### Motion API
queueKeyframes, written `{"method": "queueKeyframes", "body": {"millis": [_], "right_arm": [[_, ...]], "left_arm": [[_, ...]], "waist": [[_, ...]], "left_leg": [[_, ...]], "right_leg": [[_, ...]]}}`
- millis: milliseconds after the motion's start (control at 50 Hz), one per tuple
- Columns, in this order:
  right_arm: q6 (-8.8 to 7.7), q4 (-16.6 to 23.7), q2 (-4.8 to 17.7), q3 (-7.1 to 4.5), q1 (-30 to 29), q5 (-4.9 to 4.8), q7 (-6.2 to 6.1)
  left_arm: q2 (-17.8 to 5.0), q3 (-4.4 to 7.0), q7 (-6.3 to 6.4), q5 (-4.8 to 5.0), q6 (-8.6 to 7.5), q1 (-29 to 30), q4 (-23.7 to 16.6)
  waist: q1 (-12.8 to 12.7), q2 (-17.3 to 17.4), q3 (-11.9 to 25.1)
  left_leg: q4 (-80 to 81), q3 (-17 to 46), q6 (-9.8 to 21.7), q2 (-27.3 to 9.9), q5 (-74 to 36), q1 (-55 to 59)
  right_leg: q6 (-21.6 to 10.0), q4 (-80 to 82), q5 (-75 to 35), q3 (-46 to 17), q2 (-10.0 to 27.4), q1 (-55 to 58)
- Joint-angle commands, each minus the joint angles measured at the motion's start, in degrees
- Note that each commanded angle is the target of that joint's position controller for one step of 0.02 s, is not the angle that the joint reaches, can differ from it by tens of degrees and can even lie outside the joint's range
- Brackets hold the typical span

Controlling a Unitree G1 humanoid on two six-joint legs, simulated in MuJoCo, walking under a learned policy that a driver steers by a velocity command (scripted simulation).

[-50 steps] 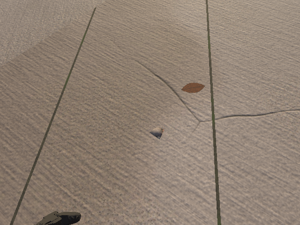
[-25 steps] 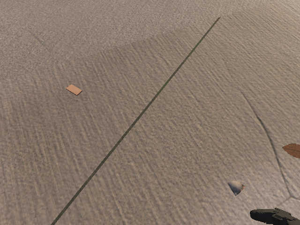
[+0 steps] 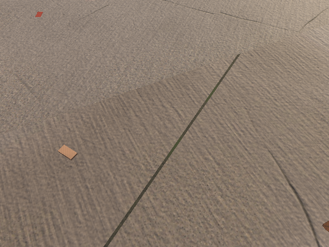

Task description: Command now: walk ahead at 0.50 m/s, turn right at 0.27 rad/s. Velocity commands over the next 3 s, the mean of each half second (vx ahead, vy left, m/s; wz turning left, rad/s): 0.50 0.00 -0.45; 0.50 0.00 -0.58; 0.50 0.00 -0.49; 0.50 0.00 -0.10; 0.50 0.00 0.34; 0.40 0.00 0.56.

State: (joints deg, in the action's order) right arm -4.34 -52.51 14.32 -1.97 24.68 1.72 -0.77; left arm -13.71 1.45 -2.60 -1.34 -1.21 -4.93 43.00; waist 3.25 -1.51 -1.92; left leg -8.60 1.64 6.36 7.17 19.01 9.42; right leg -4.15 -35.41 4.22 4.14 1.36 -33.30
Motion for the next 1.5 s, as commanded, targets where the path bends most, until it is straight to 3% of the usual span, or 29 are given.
{"method": "queueKeyframes", "body": {"millis": [20, 40, 60, 80, 100, 140, 180, 260, 360, 460, 540, 560, 580, 600, 620, 640, 680, 780, 1000, 1040, 1080, 1100, 1120, 1140, 1160, 1180, 1220, 1300, 1500], "right_arm": [[-0.55, 1.18, 9.18, -1.62, 0.51, 0.65, -1.01], [-0.23, 1.21, 9.9, -1.74, -0.2, 0.67, -1.02], [-0.39, 2.22, 10.13, -1.59, -1.87, 0.16, -1.06], [-0.9, 5.07, 5.91, -0.64, 1.22, -1.58, -0.45], [-1.37, 5.53, 7.82, -1.19, 0.04, -0.03, 0.09], [-2.16, 7.74, 8.08, -0.77, -6.69, 0.2, 0.9], [-0.87, 8.47, 6.9, -0.54, -7.26, 0.84, 1.09], [1.66, 10.1, 4.8, 0.23, -9.27, 1.34, 1.47], [1.65, 14.24, 4.31, 0.74, -21.38, 0.76, 1.91], [0.83, 17.22, 4.83, 1.24, -28.79, 0.08, 2.09], [-0.31, 14.7, 8.36, 0.05, -18.03, -0.25, 1.18], [-1.1, 13.09, 10.37, -0.75, -10.89, 0.26, 0.44], [-1.38, 12.84, 14.7, -1.83, -1.45, 1.56, -0.71], [-0.26, 13.11, 18.75, -2.92, -3.21, 1.8, -0.84], [0.46, 13.27, 13.76, -2.53, -5.94, 0.87, -0.46], [0.49, 13.89, 8.69, -1.34, -8.85, 0.38, -0.19], [0.08, 12.98, 6.25, -0.64, -10.31, 0.42, -0.03], [-1.87, 10.33, 6.9, -1.22, -7.31, -0.84, 0.65], [-0.68, 5.69, 9.49, -2.37, -1.14, -0.6, 0.24], [0.07, 4.94, 10.89, -2.62, -0.57, -0.42, -0.15], [1.08, 4.63, 12.58, -2.91, -0.4, -0.49, -0.44], [1.33, 5.43, 12.31, -2.73, -1.02, -0.52, -0.44], [1.07, 9.03, 6.86, -1.37, 0.84, -1.08, 0.35], [0.66, 12.22, 7.75, -1.71, -2.92, -0.33, 0.88], [0.45, 13.59, 9.39, -2.0, -9.31, -0.05, 1.06], [-0.18, 13.57, 7.94, -1.32, -9.47, -0.7, 1.13], [0.62, 12.32, 7.43, -1.22, -7.06, 0.44, 1.01], [3.3, 11.69, 5.81, -1.05, -6.11, 1.13, 1.83], [2.4, 16.48, 4.62, -0.32, -25.27, 0.25, 2.78]], "left_arm": [[-6.13, 1.76, 0.73, 0.12, -1.23, -3.06, -2.26], [-7.13, 2.39, 1.12, -0.08, -1.61, -10.89, 0.27], [-9.24, 3.3, 1.64, -1.02, -2.01, -19.92, 2.63], [-17.02, 5.54, 2.22, -1.9, -1.86, -25.08, 2.88], [-14.73, 5.15, 1.46, 0.87, -1.23, -21.42, 3.29], [-10.33, 4.27, 1.13, 1.47, -0.83, -13.22, 1.82], [-7.59, 3.35, 1.54, 1.25, -1.08, -11.56, 2.37], [-10.0, 3.95, 1.64, 1.48, -2.41, -14.08, 3.17], [-10.53, 4.4, 1.97, 1.76, -1.96, -19.68, 3.98], [-11.12, 4.66, 2.78, 0.67, -1.45, -23.42, 3.88], [-12.94, 5.08, 3.12, 0.34, -1.75, -17.72, 1.74], [-12.16, 4.79, 2.55, 0.97, -2.22, -17.02, 1.63], [-7.77, 3.5, 2.18, 1.68, -2.86, -17.53, -0.19], [-4.87, 2.9, 2.2, 2.77, -2.51, -24.17, -1.84], [-9.5, 3.32, 2.81, 0.65, -1.41, -23.33, 0.31], [-9.92, 3.53, 2.29, 0.14, -1.1, -19.02, 0.39], [-8.16, 3.33, 1.21, -0.41, -0.43, -15.61, -0.28], [-6.48, 2.86, -0.56, -0.76, 1.43, -11.38, -2.48], [-4.43, 1.0, -2.36, -0.94, 0.88, 6.55, -9.36], [-5.07, 1.33, -1.86, -1.29, 0.91, 5.34, -9.44], [-6.81, 2.44, -0.96, -1.67, 0.38, -4.08, -6.94], [-8.95, 3.67, -0.13, -2.18, -0.07, -14.15, -3.63], [-15.71, 5.58, 0.88, -2.23, 0.03, -18.45, -3.3], [-18.97, 6.38, 1.23, 0.03, 0.53, -17.9, -4.94], [-17.53, 6.22, 1.72, 0.72, 0.89, -17.8, -3.79], [-14.53, 5.44, 2.22, 0.92, 0.73, -15.51, -2.89], [-10.52, 4.16, 2.53, 1.19, 0.0, -11.04, -2.87], [-9.93, 3.82, 1.96, 1.2, -1.77, -11.84, -2.13], [-9.76, 3.16, 2.64, 0.81, -2.82, -23.15, 3.24]], "waist": [[-4.16, 6.09, 1.57], [-7.58, 5.89, 5.6], [-12.15, 4.32, 10.05], [-10.83, -7.99, 16.74], [-8.21, -7.33, 18.15], [-5.58, 1.04, 4.07], [-2.16, 2.7, -0.81], [-1.61, -0.06, 0.16], [-6.14, -1.66, -0.23], [-8.95, -2.47, 0.41], [-2.69, -3.17, 3.9], [1.13, 0.13, 8.09], [4.18, 6.93, 17.2], [-0.52, 19.79, 20.47], [-1.63, 10.6, 14.04], [-1.43, 4.39, 7.55], [-2.57, 5.57, 2.61], [-3.72, 7.4, 1.84], [-0.17, 6.38, -2.87], [-1.21, 7.13, -1.31], [-5.51, 7.16, 4.86], [-10.05, 4.12, 10.6], [-9.7, -7.14, 17.73], [-9.38, -10.09, 21.69], [-10.47, -2.83, 14.63], [-7.91, -0.96, 7.57], [-2.67, 0.85, 2.4], [-1.09, 0.02, 3.5], [-8.34, -1.38, -1.59]], "left_leg": [[-15.45, -1.09, 0.76, -17.89, -69.71, -0.25], [-25.9, -2.34, 0.19, -17.11, -70.85, -1.6], [-39.69, -3.8, -0.63, -15.81, -59.1, -11.58], [-64.81, -7.19, -3.98, -6.55, -24.95, -32.7], [-73.19, 0.4, -3.7, -0.97, 7.95, -44.1], [-68.75, 3.12, -3.48, -8.19, -0.22, -48.01], [-60.84, 2.5, -4.87, -10.94, -1.12, -43.32], [-51.63, -0.41, -8.04, -11.59, -4.96, -41.79], [-36.1, -1.38, -9.83, -10.75, -17.24, -45.28], [-27.63, -0.86, -8.98, -8.22, -16.96, -45.59], [-19.24, -0.16, -5.82, -5.1, -10.03, -26.21], [-15.89, 1.98, -3.91, -7.89, -11.02, -14.93], [-14.5, 15.37, -0.83, -21.91, 1.01, -1.57], [-8.23, 40.37, 5.31, -33.5, 4.62, 7.26], [-8.33, 40.72, 5.62, -32.16, 9.85, 1.37], [-7.46, 31.17, 4.34, -28.97, 6.85, -5.63], [-4.75, 17.44, 2.12, -23.8, -6.58, -13.29], [-1.52, 4.96, 2.58, -22.11, -21.52, -14.8], [-3.02, -10.4, 0.23, -22.21, -31.98, -8.2], [-9.63, -12.84, -0.68, -22.61, -47.87, -5.38], [-25.98, -14.82, -1.27, -22.37, -59.47, -5.63], [-40.16, -15.87, -2.83, -21.05, -50.78, -13.35], [-59.97, -15.96, -5.68, -16.04, -16.58, -34.52], [-72.83, -6.45, -7.82, -6.3, 12.92, -48.79], [-73.29, -0.14, -7.29, -9.76, 7.39, -54.58], [-68.76, -0.48, -6.96, -12.11, 2.3, -53.55], [-59.83, -0.15, -7.47, -14.55, 0.7, -45.6], [-53.46, -1.73, -8.96, -14.04, -3.38, -42.24], [-30.44, -3.15, -6.9, -11.65, -19.0, -49.37]], "right_leg": [[-3.64, 2.21, 6.58, 2.6, -5.41, 8.97], [-4.97, 5.49, 6.25, 2.76, -6.96, 17.27], [-7.79, 7.68, 5.05, -3.67, -2.31, 31.29], [-16.83, 8.23, 4.66, -30.73, 14.48, 48.76], [-20.16, 16.89, 1.05, -48.93, 18.59, 50.3], [-16.87, 20.2, 5.19, -34.43, 15.08, 34.85], [-13.26, 22.81, -1.74, -26.49, 9.72, 23.81], [-12.49, 24.72, -8.61, -20.3, 5.26, 19.19], [-8.54, 23.2, -11.24, -20.03, 2.66, 23.85], [-7.99, 17.86, -17.79, -24.05, 4.33, 31.64], [-4.48, 8.4, -24.03, -26.57, 3.88, 28.21], [-3.02, -1.84, -22.23, -23.74, 0.37, 24.59], [-1.78, -17.45, -6.5, -18.42, -2.85, 17.9], [-0.39, -29.74, 29.06, -11.59, -10.95, 0.95], [-0.8, -35.17, 25.54, -11.05, -4.92, -4.24], [-0.51, -34.72, 19.85, -10.64, -3.03, -3.78], [0.69, -31.28, 15.6, -9.35, -0.11, -1.71], [2.22, -30.19, 10.06, -7.8, 1.44, -4.28], [-0.54, -3.36, 1.62, 1.01, 0.94, -1.92], [-2.72, -0.94, 7.58, 3.36, -2.08, 2.64], [-5.65, 2.41, 11.63, 4.3, -6.78, 14.43], [-7.73, 6.01, 10.21, 1.14, -6.56, 28.59], [-13.34, 8.22, 19.49, -22.72, 9.75, 47.4], [-18.99, 17.44, 12.48, -49.63, 19.47, 52.66], [-17.77, 17.97, 5.8, -40.69, 17.1, 49.45], [-16.16, 18.06, -0.92, -32.75, 15.45, 41.13], [-12.21, 19.68, -10.63, -23.81, 9.09, 28.44], [-11.91, 22.7, -13.6, -18.88, 5.49, 23.27], [-8.01, 23.23, -17.4, -17.78, 6.69, 35.21]]}}
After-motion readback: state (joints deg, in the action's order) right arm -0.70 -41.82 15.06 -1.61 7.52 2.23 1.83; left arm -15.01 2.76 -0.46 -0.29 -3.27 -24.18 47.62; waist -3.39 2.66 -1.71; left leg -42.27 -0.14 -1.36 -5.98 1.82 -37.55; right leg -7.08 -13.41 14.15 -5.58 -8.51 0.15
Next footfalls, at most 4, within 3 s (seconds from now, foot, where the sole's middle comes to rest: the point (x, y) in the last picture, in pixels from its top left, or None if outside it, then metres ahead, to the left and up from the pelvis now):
0.06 right None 0.20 -0.08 -0.77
0.56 left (155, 234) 0.52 0.03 -0.77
1.10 right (229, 200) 0.65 -0.29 -0.77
1.64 left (240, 135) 0.99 -0.41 -0.77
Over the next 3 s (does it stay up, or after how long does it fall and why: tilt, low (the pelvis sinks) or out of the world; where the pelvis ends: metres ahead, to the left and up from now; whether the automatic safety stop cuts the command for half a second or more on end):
stays up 1.29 -0.78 0.01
